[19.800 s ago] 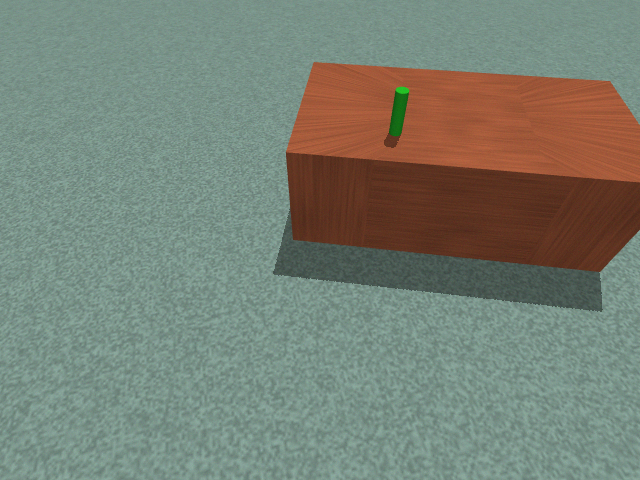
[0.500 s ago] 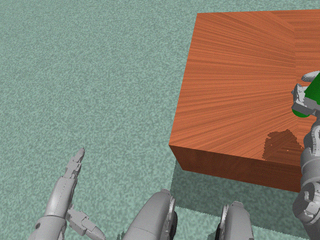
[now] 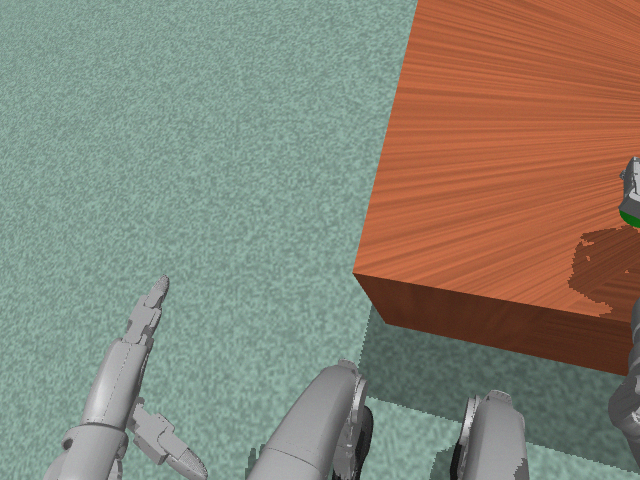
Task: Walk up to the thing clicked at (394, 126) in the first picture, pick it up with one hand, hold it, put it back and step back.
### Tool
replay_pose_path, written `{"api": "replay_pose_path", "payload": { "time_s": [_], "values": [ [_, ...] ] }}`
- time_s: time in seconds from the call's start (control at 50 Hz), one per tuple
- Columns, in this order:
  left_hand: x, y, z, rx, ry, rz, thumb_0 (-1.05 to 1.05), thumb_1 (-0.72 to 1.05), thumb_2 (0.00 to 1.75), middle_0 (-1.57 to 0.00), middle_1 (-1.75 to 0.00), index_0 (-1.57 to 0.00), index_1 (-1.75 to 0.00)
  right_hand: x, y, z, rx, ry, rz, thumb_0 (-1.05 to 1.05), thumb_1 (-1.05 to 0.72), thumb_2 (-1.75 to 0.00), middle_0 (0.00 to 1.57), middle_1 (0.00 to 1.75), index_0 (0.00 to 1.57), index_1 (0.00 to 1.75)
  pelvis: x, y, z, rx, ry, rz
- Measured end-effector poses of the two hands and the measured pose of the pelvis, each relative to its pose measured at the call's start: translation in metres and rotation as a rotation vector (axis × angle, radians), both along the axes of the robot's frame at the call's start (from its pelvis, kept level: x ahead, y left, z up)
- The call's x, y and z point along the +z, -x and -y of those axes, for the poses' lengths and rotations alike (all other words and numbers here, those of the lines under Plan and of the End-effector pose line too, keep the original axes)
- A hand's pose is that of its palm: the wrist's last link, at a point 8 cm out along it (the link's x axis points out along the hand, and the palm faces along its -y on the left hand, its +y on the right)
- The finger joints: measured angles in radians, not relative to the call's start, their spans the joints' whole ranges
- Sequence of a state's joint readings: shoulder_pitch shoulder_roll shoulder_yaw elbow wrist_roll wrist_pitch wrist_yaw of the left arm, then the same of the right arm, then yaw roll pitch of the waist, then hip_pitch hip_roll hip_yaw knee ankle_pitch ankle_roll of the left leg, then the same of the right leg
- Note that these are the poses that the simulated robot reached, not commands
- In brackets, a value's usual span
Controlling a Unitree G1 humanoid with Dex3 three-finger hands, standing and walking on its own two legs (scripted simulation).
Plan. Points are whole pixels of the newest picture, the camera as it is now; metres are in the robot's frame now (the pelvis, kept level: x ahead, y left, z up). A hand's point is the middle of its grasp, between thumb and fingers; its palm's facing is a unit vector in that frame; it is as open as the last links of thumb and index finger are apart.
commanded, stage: lower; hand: right
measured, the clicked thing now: out of the picture +0.50 -0.25 -0.02
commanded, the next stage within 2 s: loosen in 0.96 s
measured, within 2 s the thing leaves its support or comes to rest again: rests again in 0.76 s
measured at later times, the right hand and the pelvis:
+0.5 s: hand (638, 195) +0.50 -0.24 -0.07, palm faces +0.31 +0.95 +0.01, open 5.4 cm; pelvis -0.01 +0.00 -0.03, yaw +1 degrees
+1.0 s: hand (630, 200) +0.51 -0.24 -0.10, palm faces +0.31 +0.95 +0.01, open 5.4 cm; pelvis -0.02 +0.00 -0.05, yaw +2 degrees
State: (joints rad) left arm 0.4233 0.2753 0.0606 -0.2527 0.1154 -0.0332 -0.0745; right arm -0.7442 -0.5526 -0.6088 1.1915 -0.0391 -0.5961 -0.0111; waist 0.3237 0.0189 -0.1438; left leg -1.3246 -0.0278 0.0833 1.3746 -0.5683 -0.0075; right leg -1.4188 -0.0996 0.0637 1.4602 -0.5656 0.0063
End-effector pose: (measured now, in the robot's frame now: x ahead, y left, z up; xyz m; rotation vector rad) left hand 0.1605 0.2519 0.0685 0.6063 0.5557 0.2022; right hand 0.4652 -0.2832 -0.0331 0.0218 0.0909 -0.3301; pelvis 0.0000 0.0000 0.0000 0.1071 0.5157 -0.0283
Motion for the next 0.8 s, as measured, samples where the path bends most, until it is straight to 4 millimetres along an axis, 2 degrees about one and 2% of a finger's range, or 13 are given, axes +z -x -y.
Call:
{"api": "replay_pose_path", "payload": {
  "time_s": [0.26,0.8],
  "values": [
    [0.000,0.006,0.000,0.001,-0.058,0.006,-0.01,-0.55,0.08,-0.06,-0.06,-0.06,-0.06,-0.025,-0.003,0.001,0.013,0.001,0.007,-0.01,-0.14,-1.13,0.98,1.12,1.01,1.15,-0.016,0.004,0.002,0.005,-0.013,-0.024],
    [0.011,0.013,0.001,-0.034,-0.150,0.061,-0.01,-0.56,0.08,-0.06,-0.06,-0.06,-0.06,-0.057,-0.005,0.002,0.015,0.003,0.002,-0.01,-0.14,-1.13,0.98,1.12,1.01,1.15,-0.038,0.016,0.003,0.011,-0.020,-0.039]
  ]
}}
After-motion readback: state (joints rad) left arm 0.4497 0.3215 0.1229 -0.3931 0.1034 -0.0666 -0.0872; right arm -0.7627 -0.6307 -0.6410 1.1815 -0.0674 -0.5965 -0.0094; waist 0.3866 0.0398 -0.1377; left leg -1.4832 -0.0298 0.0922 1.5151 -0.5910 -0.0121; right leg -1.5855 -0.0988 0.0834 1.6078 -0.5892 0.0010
